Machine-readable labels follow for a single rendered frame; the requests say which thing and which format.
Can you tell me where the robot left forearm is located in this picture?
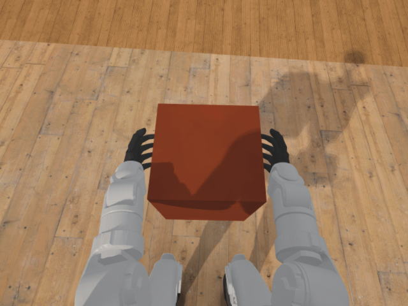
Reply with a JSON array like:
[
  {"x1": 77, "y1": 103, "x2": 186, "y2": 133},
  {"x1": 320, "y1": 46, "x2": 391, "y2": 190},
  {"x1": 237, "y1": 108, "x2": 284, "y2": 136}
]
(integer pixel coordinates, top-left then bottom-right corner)
[{"x1": 75, "y1": 161, "x2": 147, "y2": 300}]

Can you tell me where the robot right thigh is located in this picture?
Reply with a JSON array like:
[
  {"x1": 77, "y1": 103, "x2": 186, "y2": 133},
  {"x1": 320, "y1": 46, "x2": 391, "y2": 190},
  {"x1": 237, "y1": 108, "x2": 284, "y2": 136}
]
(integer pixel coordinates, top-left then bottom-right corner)
[{"x1": 225, "y1": 259, "x2": 272, "y2": 306}]

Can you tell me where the robot left upper arm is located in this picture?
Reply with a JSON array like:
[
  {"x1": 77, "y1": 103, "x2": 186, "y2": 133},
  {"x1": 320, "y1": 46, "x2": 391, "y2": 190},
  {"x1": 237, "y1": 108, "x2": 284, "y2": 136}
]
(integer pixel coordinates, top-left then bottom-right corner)
[{"x1": 75, "y1": 259, "x2": 152, "y2": 306}]

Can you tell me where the robot left thigh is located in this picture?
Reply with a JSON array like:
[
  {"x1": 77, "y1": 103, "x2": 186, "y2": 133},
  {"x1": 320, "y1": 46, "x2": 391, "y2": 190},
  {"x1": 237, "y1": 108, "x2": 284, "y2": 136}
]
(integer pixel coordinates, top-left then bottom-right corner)
[{"x1": 149, "y1": 259, "x2": 183, "y2": 306}]

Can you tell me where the right robot hand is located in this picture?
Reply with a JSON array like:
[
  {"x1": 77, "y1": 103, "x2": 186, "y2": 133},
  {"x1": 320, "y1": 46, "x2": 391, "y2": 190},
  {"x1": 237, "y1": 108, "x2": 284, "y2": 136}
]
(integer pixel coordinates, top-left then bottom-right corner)
[{"x1": 261, "y1": 129, "x2": 289, "y2": 173}]

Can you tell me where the carton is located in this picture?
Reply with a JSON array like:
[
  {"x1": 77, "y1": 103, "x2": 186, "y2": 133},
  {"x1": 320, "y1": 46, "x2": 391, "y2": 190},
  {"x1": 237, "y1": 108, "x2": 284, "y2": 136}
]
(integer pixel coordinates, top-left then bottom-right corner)
[{"x1": 147, "y1": 103, "x2": 266, "y2": 221}]

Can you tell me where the robot thigh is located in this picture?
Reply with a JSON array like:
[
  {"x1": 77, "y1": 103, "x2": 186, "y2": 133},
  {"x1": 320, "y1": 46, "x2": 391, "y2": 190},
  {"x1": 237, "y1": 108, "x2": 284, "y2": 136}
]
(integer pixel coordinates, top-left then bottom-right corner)
[
  {"x1": 225, "y1": 259, "x2": 272, "y2": 306},
  {"x1": 149, "y1": 259, "x2": 183, "y2": 306}
]

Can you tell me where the left robot hand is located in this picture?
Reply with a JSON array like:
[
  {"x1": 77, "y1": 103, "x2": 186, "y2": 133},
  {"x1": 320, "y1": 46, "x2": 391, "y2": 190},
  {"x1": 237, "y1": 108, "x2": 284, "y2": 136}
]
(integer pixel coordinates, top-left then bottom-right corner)
[{"x1": 124, "y1": 128, "x2": 154, "y2": 170}]

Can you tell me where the robot right upper arm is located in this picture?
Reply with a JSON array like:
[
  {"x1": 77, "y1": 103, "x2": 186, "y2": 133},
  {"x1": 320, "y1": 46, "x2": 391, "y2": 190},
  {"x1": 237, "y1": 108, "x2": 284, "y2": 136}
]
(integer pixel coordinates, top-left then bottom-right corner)
[{"x1": 271, "y1": 261, "x2": 349, "y2": 306}]

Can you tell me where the robot right forearm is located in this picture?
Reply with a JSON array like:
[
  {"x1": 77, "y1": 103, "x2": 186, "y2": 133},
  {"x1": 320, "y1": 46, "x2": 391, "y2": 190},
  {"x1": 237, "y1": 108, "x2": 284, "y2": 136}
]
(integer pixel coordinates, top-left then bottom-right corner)
[{"x1": 267, "y1": 163, "x2": 349, "y2": 296}]

